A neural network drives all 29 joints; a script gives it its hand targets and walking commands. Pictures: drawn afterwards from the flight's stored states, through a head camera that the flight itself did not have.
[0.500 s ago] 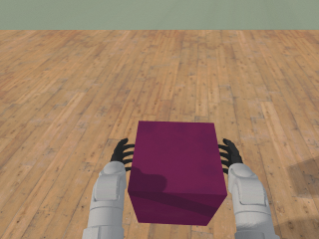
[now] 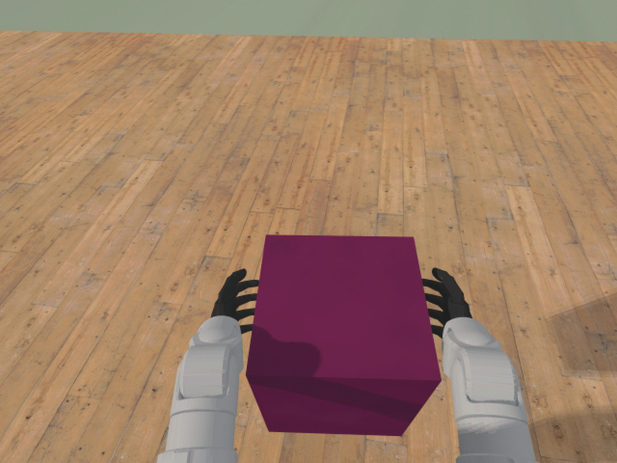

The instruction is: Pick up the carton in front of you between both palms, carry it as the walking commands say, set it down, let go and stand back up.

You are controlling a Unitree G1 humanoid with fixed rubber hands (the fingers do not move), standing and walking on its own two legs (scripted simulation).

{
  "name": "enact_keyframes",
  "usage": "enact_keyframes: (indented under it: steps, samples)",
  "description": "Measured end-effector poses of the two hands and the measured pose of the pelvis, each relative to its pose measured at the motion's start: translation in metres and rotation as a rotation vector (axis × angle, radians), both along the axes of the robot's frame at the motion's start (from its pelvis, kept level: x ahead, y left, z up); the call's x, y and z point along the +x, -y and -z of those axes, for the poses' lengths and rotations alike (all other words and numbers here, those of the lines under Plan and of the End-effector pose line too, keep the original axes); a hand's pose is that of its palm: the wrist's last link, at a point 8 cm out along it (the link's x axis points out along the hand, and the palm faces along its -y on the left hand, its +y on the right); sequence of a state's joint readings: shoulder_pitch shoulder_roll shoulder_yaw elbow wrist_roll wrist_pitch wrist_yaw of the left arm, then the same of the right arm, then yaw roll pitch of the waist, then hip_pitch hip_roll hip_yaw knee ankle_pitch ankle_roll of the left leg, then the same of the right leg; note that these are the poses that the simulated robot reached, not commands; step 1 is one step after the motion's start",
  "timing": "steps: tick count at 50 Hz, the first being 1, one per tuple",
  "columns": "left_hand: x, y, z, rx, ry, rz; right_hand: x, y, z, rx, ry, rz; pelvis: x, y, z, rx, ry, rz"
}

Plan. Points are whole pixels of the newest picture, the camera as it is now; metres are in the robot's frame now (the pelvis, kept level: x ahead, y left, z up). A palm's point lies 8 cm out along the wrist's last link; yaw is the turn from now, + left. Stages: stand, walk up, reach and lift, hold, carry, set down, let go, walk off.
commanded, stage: carry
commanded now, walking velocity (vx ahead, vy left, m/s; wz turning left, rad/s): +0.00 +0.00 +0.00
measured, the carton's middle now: (336, 340) +0.31 +0.00 -0.04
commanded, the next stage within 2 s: hold in 1.00 s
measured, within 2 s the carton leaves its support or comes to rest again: neither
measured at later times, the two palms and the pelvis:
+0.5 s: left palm (220, 363) +0.23 +0.15 +0.04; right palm (469, 364) +0.24 -0.15 +0.04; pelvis -0.06 +0.00 +0.00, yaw +0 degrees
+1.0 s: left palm (214, 377) +0.22 +0.15 +0.04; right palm (469, 377) +0.22 -0.15 +0.04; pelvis -0.07 +0.00 +0.00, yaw +0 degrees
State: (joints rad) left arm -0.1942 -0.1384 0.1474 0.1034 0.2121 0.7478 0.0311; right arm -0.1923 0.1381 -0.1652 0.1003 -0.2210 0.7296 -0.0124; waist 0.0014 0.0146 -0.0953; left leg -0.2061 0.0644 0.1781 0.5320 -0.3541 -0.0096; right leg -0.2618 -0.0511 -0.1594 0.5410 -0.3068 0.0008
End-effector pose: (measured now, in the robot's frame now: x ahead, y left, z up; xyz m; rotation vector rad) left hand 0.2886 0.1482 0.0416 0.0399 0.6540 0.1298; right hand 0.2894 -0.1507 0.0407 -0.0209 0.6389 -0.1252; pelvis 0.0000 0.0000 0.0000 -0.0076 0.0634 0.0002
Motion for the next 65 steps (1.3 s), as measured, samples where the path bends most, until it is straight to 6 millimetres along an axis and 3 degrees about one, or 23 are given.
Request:
enact_keyframes:
  steps: [30, 54, 65]
  samples:
    - [-0.062, 0.003, 0.0, -0.01, -0.017, 0.0, -0.061, 0.003, -0.004, -0.008, -0.016, 0.002, -0.062, 0.003, -0.001, 0.008, 0.042, 0.0]
    - [-0.071, -0.002, -0.001, -0.011, -0.009, -0.004, -0.07, -0.002, -0.005, -0.006, -0.009, 0.001, -0.073, -0.001, -0.002, 0.006, 0.051, -0.004]
    - [-0.097, -0.017, -0.002, 0.007, -0.027, -0.051, -0.078, -0.017, -0.005, -0.015, -0.025, -0.066, -0.083, 0.001, -0.008, 0.011, 0.184, -0.055]
